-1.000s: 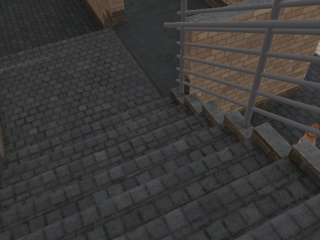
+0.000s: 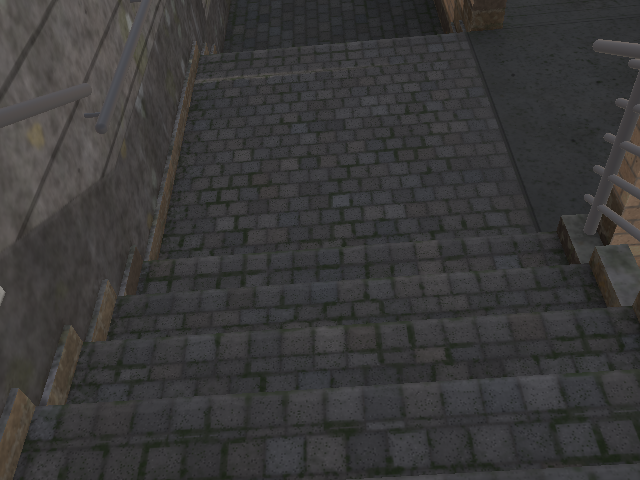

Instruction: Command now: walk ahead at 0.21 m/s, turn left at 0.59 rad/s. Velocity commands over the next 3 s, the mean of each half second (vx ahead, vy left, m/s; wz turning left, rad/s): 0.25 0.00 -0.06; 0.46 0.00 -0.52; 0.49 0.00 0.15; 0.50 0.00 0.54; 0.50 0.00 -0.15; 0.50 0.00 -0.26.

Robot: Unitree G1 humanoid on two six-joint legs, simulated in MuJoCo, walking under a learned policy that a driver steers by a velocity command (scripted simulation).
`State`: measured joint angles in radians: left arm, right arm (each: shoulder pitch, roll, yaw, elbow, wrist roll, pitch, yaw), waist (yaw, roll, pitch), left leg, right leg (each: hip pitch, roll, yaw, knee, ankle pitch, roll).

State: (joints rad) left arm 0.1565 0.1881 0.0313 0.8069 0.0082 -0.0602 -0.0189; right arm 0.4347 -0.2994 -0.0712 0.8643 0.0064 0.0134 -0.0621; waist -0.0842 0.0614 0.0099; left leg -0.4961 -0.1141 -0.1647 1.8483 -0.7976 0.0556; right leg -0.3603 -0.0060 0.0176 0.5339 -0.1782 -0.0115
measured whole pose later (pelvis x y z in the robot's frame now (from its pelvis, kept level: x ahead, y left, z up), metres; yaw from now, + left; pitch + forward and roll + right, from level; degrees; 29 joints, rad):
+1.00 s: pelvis +0.27 -0.09 -0.09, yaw -20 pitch -1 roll +3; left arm 0.03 0.25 0.06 0.85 0.02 0.01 -0.06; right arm 0.55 -0.20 -0.01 1.01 -0.04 -0.09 -0.03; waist -0.12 -0.06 0.06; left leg 0.02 0.05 0.26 0.91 -0.88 -0.04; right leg -0.52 -0.05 -0.03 0.47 0.47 -0.09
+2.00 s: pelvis +0.76 -0.19 -0.34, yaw +5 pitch -1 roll +0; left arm 0.15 0.22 0.05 0.86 0.05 0.00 0.00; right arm 0.45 -0.20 -0.04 0.99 0.00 -0.03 -0.01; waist -0.04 -0.04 -0.01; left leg -0.25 -0.16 -0.08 0.64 -0.38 0.13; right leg -0.75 -0.10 0.06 1.06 0.06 0.03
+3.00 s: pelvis +1.37 -0.27 -0.66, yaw -11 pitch +0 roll +1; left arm 0.36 0.24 0.03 0.95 0.04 -0.01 0.04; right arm 0.31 -0.17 -0.04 0.91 -0.01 -0.05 0.00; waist 0.05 -0.05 -0.01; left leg -0.31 -0.12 -0.01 0.57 -0.25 0.11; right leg -0.56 0.06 0.03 1.80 -0.57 -0.08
